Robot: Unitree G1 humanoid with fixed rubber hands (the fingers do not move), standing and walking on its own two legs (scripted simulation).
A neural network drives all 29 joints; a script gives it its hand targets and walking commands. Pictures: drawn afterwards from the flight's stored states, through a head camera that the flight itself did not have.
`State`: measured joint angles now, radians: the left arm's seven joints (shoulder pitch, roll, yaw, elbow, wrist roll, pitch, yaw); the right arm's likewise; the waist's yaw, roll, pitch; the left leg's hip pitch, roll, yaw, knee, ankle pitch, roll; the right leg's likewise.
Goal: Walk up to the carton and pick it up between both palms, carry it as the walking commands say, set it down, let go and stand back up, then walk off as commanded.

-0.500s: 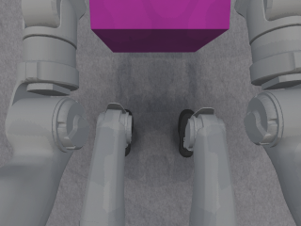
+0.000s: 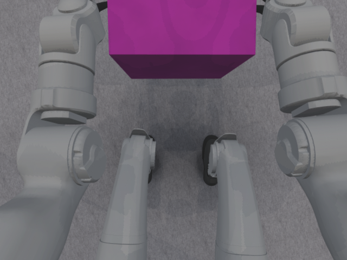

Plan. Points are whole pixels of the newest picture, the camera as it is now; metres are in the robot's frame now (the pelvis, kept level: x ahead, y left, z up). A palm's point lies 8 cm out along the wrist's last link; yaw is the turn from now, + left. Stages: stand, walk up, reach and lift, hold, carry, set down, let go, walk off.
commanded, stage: reach and lift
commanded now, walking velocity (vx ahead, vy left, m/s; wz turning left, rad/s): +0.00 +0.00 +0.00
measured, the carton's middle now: out of the picture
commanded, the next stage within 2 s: none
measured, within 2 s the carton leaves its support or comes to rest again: neither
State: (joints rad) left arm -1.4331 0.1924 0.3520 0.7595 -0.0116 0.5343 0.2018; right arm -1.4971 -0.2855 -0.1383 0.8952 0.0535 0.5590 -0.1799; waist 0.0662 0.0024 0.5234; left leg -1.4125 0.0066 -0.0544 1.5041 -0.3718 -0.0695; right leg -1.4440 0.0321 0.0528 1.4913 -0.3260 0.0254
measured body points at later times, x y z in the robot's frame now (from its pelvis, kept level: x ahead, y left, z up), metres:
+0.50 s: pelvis +0.00 +0.00 +0.06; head +0.28 +0.00 +0.41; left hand +0.54 +0.18 +0.03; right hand +0.56 -0.12 +0.02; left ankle +0.17 +0.15 -0.53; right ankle +0.19 -0.12 -0.53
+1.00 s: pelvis +0.01 +0.00 +0.12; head +0.24 +0.00 +0.50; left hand +0.51 +0.18 +0.11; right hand +0.53 -0.12 +0.10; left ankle +0.17 +0.15 -0.53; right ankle +0.19 -0.12 -0.53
